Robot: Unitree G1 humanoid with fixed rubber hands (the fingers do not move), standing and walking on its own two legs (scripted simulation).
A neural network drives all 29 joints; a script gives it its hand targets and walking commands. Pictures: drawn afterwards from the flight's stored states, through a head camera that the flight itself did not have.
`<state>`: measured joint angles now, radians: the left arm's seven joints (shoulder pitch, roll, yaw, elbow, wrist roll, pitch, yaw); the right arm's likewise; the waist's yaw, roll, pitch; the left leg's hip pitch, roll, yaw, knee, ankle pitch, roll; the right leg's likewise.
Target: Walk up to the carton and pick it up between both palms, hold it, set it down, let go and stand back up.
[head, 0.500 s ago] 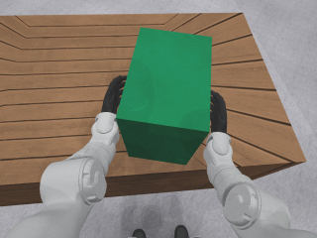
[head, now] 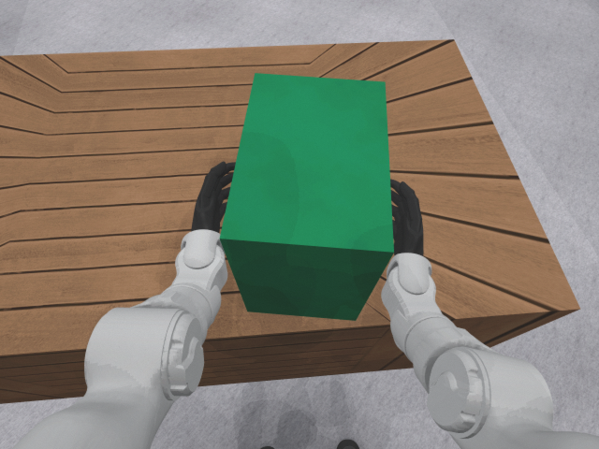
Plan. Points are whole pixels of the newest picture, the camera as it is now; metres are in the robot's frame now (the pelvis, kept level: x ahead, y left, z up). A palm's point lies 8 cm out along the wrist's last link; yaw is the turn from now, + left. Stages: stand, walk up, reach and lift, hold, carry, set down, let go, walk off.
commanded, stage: reach and lift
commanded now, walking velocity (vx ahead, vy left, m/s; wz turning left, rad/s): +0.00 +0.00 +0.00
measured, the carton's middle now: (309, 207) +0.47 -0.02 -0.02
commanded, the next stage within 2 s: none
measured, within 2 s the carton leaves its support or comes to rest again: leaves its support in 0.36 s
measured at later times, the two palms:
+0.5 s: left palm (196, 233) +0.41 +0.13 +0.04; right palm (414, 245) +0.37 -0.14 +0.04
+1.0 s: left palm (145, 154) +0.41 +0.14 +0.19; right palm (439, 186) +0.37 -0.12 +0.16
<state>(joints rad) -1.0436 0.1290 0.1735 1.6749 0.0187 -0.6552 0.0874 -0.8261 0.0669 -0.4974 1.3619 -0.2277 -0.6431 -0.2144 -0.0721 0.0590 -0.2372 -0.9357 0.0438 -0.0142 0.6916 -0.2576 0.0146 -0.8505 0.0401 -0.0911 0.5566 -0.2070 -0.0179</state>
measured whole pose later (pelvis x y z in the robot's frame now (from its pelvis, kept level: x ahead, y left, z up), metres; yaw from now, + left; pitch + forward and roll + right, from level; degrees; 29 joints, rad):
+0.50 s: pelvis +0.00 +0.01 -0.01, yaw +2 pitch +23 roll -5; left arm -0.86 0.09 -0.22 1.47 -0.27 -0.33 0.18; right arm -0.64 0.03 -0.15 1.07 0.02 -0.15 -0.23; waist -0.11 0.10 -0.39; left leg -0.91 0.01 -0.07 0.85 -0.34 0.03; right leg -0.80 0.03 -0.11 0.69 -0.29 0.01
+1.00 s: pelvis -0.03 +0.03 +0.03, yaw +1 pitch +7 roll -3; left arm -1.10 0.11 0.18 1.37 0.11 0.08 0.15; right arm -0.92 0.03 -0.41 1.10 -0.18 0.15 -0.17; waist -0.11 0.03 -0.20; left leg -0.45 -0.03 -0.01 0.53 -0.20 0.06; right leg -0.38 0.00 0.00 0.41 -0.15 0.04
